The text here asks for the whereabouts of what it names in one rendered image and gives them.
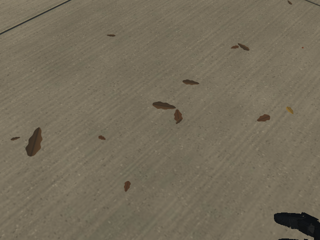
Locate robot right hand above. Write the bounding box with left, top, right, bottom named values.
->
left=274, top=212, right=320, bottom=240

